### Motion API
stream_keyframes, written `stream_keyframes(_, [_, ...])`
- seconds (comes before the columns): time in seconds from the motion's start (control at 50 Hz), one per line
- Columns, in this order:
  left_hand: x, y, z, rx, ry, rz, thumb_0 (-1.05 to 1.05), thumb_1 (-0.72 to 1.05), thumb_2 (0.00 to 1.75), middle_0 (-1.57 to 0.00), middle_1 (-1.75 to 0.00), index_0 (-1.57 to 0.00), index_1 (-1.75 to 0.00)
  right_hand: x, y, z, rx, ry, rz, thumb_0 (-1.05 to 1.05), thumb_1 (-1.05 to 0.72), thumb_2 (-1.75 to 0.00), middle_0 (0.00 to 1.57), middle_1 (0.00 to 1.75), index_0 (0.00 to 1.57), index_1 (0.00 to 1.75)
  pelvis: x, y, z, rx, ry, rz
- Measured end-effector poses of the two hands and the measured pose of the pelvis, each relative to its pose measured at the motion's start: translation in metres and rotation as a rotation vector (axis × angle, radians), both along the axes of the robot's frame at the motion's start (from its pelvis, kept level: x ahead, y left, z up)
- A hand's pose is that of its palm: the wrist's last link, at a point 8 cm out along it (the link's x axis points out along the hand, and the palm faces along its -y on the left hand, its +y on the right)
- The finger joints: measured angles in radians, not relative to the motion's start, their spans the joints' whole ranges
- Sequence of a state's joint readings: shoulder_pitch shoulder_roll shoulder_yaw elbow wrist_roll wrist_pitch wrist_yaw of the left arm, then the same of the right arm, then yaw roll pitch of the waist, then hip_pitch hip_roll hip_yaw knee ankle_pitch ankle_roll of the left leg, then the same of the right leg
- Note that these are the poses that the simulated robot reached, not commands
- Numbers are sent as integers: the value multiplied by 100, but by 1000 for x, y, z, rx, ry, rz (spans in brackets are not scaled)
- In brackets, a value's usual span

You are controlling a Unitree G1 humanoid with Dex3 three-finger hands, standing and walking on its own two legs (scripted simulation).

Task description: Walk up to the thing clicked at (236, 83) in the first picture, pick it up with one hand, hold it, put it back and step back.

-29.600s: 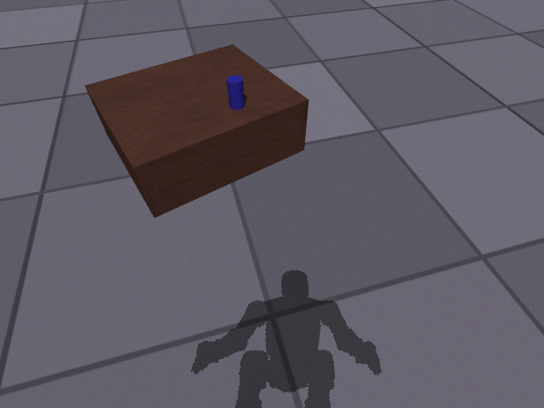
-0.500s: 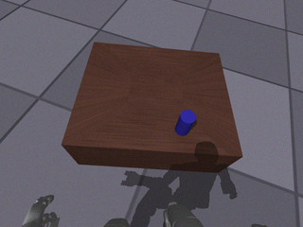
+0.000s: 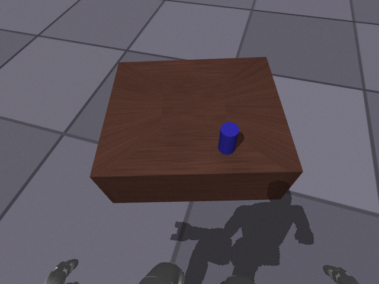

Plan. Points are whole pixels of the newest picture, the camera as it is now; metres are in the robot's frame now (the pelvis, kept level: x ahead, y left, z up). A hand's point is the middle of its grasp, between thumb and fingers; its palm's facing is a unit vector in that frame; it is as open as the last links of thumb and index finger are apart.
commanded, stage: step back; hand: right
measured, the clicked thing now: (228, 139) +0.69 -0.13 -0.36
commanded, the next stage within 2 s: none
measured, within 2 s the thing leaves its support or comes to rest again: neither
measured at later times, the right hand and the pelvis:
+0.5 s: hand out of the picture -0.03 -0.28 -0.14, palm faces -0.03 +0.90 -0.44, open 7.4 cm; pelvis -0.15 -0.01 -0.01, yaw -2 degrees
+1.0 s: hand out of the picture -0.24 -0.29 -0.15, palm faces -0.13 +0.91 -0.40, open 7.4 cm; pelvis -0.32 -0.03 -0.01, yaw +5 degrees
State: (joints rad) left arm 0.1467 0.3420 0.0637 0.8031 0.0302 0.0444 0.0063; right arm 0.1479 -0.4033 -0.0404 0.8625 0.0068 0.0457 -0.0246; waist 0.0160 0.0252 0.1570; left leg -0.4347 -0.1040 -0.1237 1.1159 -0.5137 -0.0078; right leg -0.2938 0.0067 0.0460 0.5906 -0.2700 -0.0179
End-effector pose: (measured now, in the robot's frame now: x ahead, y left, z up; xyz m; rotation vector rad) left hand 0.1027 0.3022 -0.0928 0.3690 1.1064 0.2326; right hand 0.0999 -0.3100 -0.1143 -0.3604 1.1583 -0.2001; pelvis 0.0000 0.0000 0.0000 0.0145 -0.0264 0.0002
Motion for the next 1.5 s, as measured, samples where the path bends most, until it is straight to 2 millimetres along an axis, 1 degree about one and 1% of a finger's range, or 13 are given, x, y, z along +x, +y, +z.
stream_keyframes(0.08, [-9,7,1,7,-57,-2,1,90,90,-21,-30,-20,-30,-26,3,-1,-22,36,33,1,-91,-90,21,30,21,30,-22,4,-3,-6,4,35])
stream_keyframes(0.16, [-24,20,-13,-11,-97,3,1,90,90,-21,-30,-20,-30,-53,10,-3,-52,50,58,1,-91,-90,21,30,21,30,-48,13,-14,-6,-9,68])
stream_keyframes(0.32, [-89,25,-21,-40,-12,53,1,90,90,-20,-30,-20,-30,-100,18,21,-57,28,49,1,-90,-90,21,30,21,30,-90,11,-1,-31,-14,35])
stream_keyframes(0.42, [-138,18,-24,-31,57,39,1,91,90,-20,-30,-20,-30,-116,7,26,-66,-42,38,1,-90,-90,21,30,21,30,-122,2,-1,-35,-14,-3])
stream_keyframes(0.52, [-181,2,-29,-12,93,13,1,91,90,-20,-30,-20,-30,-139,-16,15,-56,-98,38,1,-90,-90,21,30,21,30,-159,-15,-13,-24,-19,-41])
stream_keyframes(0.66, [-247,-27,-12,0,96,31,1,90,90,-20,-30,-20,-30,-194,-42,1,-26,-59,-1,1,-91,-90,21,30,21,30,-205,-34,-9,4,-20,-22])
stream_keyframes(0.8, [-266,-25,0,36,10,40,1,90,90,-21,-30,-20,-30,-265,-45,-6,-31,65,33,1,-91,-90,20,30,21,30,-247,-37,-6,11,-2,44])
stream_keyframes(0.9, [-281,-13,-13,22,-66,45,1,90,90,-21,-30,-20,-30,-306,-34,-12,-47,113,67,1,-91,-90,20,30,21,30,-287,-32,-17,17,-14,93])
stream_keyframes(0.98, [-308,-15,-16,-5,-40,61,1,90,90,-20,-30,-20,-30,-332,-26,-3,-32,101,74,1,-91,-90,21,30,21,30,-313,-32,-11,-10,-25,89])
stream_keyframes(1.12, [-370,-29,-18,-21,7,65,1,90,90,-20,-30,-20,-30,-347,-37,12,-49,4,88,1,-90,-90,21,30,21,30,-358,-45,-5,-32,-7,47])
stream_keyframes(1.24, [-437,-51,-25,6,72,43,1,91,90,-20,-30,-20,-30,-364,-62,0,-32,-85,78,1,-90,-90,21,30,21,30,-406,-64,-16,-57,-21,15])
stream_keyframes(1.36, [-499,-58,-11,14,100,80,1,90,90,-21,-30,-20,-30,-412,-69,0,-12,-44,58,1,-91,-90,21,30,21,30,-438,-69,-6,1,-14,24])
stream_keyframes(1.5, [-532,-34,-12,30,37,129,1,90,90,-21,-30,-20,-30,-475,-65,-9,-27,90,90,1,-91,-90,20,30,21,30,-464,-60,-12,-7,-11,103])
